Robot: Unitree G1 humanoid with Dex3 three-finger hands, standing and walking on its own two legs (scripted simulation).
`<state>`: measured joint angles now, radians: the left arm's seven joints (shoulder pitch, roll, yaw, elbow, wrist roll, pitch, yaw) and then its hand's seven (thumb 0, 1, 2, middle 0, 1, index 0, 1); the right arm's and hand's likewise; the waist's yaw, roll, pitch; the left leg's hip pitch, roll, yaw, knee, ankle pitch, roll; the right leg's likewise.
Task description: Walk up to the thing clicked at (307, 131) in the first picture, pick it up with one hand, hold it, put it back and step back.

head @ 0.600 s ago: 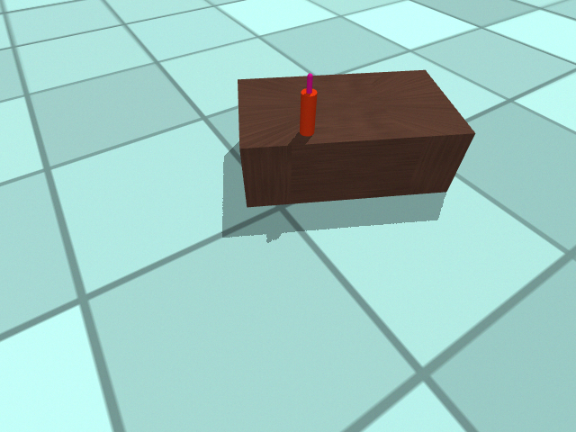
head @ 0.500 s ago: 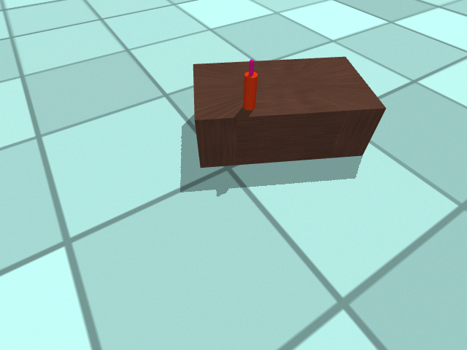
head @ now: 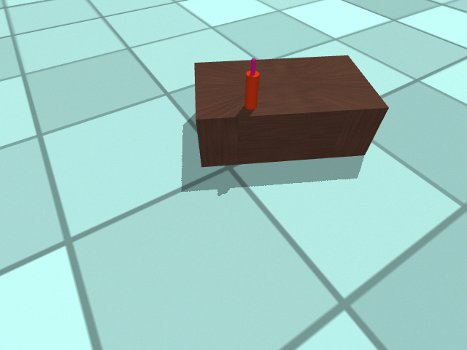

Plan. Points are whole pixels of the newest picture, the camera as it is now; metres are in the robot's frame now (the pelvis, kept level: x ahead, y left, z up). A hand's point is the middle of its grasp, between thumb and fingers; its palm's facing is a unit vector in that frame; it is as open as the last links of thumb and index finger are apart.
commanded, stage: stand
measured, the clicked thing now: (252, 84) +1.33 -0.04 -0.29
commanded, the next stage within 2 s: walk up in 0.52 s
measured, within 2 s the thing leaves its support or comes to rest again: neither
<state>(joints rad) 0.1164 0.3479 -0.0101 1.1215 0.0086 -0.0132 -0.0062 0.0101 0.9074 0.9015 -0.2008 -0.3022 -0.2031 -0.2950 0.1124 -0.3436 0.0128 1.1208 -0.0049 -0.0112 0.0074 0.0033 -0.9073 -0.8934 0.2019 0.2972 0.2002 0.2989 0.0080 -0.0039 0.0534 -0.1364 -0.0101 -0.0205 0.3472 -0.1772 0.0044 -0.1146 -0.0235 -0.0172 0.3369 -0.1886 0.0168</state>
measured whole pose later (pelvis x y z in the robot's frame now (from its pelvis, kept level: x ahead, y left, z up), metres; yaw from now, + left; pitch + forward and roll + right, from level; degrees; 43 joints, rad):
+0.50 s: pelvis +0.01 +0.00 +0.00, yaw +0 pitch -2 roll +0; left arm 0.12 0.35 -0.01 1.12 0.01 -0.02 0.00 0.01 0.91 0.90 -0.20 -0.30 -0.20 -0.30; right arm 0.11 -0.34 0.01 1.13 0.00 -0.01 0.01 0.00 -0.91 -0.89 0.20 0.30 0.20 0.30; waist 0.01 0.00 0.05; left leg -0.13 -0.01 -0.03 0.33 -0.18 0.00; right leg -0.10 -0.02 -0.02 0.32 -0.19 0.02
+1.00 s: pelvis +0.12 +0.09 -0.01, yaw +1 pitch -3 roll +0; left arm 0.28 0.47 0.05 0.98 0.00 -0.04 -0.04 0.01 0.91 0.90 -0.20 -0.30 -0.20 -0.29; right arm 0.29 -0.38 -0.08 0.92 -0.02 -0.04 0.07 0.00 -0.91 -0.89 0.20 0.30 0.20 0.30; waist -0.01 -0.05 0.07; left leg -0.22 0.02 0.07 0.54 -0.27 0.03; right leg -0.44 -0.03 0.04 1.04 -0.37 -0.04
